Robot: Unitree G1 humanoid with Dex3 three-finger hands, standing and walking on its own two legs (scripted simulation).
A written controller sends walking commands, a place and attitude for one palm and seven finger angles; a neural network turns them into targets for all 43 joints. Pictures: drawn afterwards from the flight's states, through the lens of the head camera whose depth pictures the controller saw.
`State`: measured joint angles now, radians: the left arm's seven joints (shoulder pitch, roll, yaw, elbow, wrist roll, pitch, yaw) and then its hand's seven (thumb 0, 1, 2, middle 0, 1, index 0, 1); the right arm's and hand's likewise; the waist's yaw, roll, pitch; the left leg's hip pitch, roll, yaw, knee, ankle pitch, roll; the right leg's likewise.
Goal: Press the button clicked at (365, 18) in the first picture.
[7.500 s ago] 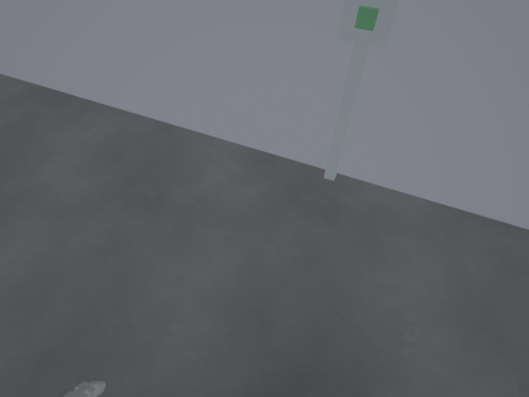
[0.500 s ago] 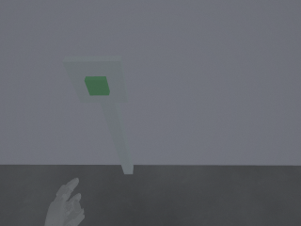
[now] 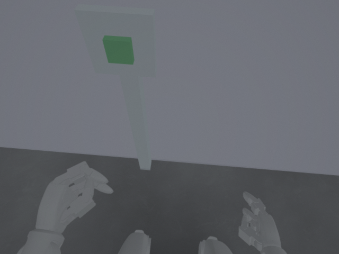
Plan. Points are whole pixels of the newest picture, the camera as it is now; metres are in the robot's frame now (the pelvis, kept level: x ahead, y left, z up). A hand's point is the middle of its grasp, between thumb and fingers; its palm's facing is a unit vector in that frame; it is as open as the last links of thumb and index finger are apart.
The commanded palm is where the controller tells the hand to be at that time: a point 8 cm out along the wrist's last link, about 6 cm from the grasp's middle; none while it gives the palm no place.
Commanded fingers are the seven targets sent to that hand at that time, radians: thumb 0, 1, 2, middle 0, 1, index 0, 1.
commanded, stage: raise the hand and make a fist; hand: left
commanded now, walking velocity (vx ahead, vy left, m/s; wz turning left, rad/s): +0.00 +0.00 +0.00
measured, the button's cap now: (119, 49) +0.57 +0.19 +0.15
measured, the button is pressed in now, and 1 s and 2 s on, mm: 0 0 0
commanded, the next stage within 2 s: aim a knuckle at the button in 1.34 s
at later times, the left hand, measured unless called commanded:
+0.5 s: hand (75, 178) +0.24 +0.20 +0.10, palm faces +0.02 -1.00 -0.04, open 3.1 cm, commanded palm +0.21 +0.26 +0.11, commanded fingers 0.00 0.90 0.90 -1.30 -1.50 -1.30 -1.50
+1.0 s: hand (71, 148) +0.28 +0.21 +0.14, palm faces +0.01 -1.00 -0.06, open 3.1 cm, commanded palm +0.24 +0.27 +0.15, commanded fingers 0.00 0.90 0.90 -1.30 -1.50 -1.30 -1.50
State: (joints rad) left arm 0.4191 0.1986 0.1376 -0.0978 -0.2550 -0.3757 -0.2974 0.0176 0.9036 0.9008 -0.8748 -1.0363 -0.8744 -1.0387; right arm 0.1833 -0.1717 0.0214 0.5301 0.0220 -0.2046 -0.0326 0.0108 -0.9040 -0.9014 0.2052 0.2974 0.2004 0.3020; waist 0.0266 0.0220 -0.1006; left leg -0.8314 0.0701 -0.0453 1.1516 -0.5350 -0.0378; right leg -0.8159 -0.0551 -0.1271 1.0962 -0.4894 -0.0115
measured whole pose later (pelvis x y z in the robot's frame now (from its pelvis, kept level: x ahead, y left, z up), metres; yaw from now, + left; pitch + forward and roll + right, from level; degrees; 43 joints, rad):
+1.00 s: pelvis +0.04 +0.01 +0.05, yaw +0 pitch +7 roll -1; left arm 0.30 0.26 0.25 -0.08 -0.31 -0.17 -0.29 0.02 0.90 0.90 -1.30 -1.50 -1.30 -1.50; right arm 0.27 -0.25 0.04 0.56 0.04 -0.21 -0.06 0.01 -0.90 -0.90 0.21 0.30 0.20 0.30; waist 0.00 0.05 -0.09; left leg -0.49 0.06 0.00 0.82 -0.45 -0.02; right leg -0.49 -0.05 -0.11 0.78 -0.40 0.01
